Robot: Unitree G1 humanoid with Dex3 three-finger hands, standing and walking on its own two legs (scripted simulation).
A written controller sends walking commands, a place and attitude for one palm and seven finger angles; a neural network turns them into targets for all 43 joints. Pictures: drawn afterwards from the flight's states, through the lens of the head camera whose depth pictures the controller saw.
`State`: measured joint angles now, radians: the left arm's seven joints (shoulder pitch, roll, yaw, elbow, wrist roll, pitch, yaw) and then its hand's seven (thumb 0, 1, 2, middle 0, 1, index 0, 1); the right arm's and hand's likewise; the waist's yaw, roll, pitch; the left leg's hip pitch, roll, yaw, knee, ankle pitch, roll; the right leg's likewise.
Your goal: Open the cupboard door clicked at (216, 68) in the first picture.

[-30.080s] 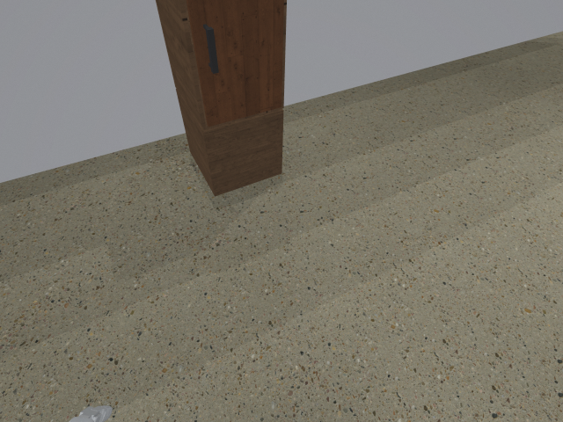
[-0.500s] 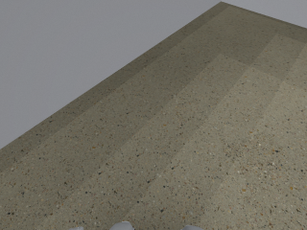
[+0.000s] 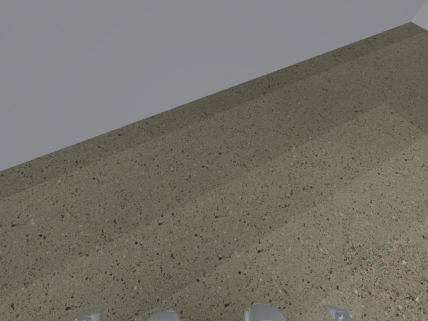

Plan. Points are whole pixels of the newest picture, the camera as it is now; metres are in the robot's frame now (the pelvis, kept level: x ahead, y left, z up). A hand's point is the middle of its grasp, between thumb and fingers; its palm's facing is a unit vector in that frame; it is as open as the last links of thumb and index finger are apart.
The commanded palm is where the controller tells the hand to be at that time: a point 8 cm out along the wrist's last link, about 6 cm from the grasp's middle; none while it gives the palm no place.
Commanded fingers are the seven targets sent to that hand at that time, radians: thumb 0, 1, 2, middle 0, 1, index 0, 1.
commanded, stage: turn to face it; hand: left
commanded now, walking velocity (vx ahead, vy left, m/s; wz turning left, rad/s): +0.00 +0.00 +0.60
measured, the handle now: out of the picture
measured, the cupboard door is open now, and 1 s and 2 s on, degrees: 50 50 50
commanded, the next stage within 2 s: none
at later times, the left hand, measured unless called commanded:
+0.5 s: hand out of the picture +0.02 +0.18 -0.18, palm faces +0.31 -0.93 -0.21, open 7.4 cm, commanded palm none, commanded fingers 0.00 0.90 0.90 -0.20 -0.30 -0.20 -0.30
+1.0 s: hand out of the picture -0.02 +0.13 -0.16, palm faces +0.57 -0.79 -0.23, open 7.4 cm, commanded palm none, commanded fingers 0.00 0.90 0.90 -0.20 -0.30 -0.20 -0.30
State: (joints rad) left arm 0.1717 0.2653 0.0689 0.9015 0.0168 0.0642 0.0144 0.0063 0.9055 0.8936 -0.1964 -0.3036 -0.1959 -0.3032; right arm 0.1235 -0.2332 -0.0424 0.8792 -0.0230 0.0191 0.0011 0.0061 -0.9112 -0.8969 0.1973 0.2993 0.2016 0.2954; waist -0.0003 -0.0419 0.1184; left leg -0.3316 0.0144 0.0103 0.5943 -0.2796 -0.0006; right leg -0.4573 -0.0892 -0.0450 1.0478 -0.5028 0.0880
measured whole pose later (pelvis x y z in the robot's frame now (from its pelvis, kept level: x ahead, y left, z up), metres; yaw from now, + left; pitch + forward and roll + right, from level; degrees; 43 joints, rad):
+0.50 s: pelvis +0.02 -0.04 -0.01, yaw +18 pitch +1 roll +1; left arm 0.20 0.24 0.05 0.88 0.02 0.06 0.01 0.00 0.90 0.89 -0.20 -0.30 -0.20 -0.30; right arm 0.13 -0.23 -0.05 0.88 -0.02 0.03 0.02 0.01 -0.91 -0.90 0.20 0.30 0.20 0.30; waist -0.01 -0.07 0.11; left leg -0.34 0.00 0.04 0.64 -0.31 0.03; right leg -0.40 -0.13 -0.10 0.92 -0.52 0.07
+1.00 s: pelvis +0.04 -0.07 +0.01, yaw +36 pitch +1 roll +2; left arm 0.22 0.21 0.04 0.87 0.03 0.02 0.01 0.00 0.90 0.89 -0.20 -0.30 -0.20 -0.30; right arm 0.11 -0.24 -0.06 0.89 -0.01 0.06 0.03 0.01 -0.91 -0.90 0.20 0.30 0.20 0.29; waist -0.01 -0.05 0.12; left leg -0.35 0.00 0.08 0.71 -0.40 -0.05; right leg -0.23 -0.15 -0.18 0.57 -0.33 0.02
